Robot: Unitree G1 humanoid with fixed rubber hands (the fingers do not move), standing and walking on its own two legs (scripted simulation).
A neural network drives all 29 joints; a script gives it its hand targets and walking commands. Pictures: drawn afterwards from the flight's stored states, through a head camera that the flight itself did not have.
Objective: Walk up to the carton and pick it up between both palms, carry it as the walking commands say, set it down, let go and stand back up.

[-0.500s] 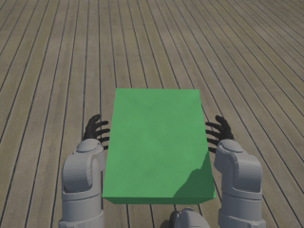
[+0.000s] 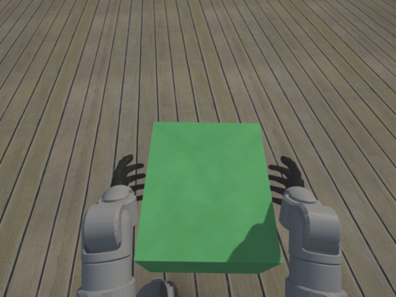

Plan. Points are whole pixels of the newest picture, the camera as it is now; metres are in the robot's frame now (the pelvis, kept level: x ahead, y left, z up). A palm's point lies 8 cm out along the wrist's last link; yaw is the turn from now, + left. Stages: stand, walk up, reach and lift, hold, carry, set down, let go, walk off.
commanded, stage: carry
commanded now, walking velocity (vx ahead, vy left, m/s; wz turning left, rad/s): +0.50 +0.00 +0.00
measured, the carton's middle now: (205, 196) +0.32 +0.00 -0.01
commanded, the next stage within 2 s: none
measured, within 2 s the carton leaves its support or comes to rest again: neither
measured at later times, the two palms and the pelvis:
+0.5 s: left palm (133, 85) +0.60 +0.19 +0.08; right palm (250, 83) +0.59 -0.12 +0.08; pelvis +0.31 +0.04 +0.00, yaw -2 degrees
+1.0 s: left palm (136, 56) +0.75 +0.20 +0.07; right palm (239, 56) +0.74 -0.10 +0.08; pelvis +0.46 +0.05 -0.01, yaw -1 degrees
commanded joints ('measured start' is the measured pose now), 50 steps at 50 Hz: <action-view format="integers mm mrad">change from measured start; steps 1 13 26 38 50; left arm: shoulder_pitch -463 -586 -491 -513 -534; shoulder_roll -975 -1046 -993 -1026 -1013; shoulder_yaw -685 -706 -721 -677 -675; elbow -60 -20 -59 -61 65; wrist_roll -435 -479 -444 -407 -429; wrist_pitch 3 -13 17 -28 8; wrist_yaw -409 -411 -384 -388 -408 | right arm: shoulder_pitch -508 -571 -474 -594 -531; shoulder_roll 994 1051 919 1003 973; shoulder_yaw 732 686 680 738 686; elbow -69 2 -59 -87 51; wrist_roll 440 464 427 503 436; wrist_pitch -4 -25 6 -11 8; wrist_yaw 380 406 402 405 407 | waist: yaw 22 -20 -22 -11 -20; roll -151 70 124 -100 27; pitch -245 -414 -358 -517 -432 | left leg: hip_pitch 77 710 735 475 518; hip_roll -44 226 97 -6 86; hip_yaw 66 -219 90 -45 -70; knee -125 -384 -145 -250 -102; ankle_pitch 90 185 640 -66 564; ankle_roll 4 161 49 -4 9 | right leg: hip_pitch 173 -597 -305 -16 -134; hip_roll -207 -86 40 -229 -136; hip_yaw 63 200 -12 152 110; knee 0 832 119 105 311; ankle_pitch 537 -20 405 438 580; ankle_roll -86 38 18 -51 -12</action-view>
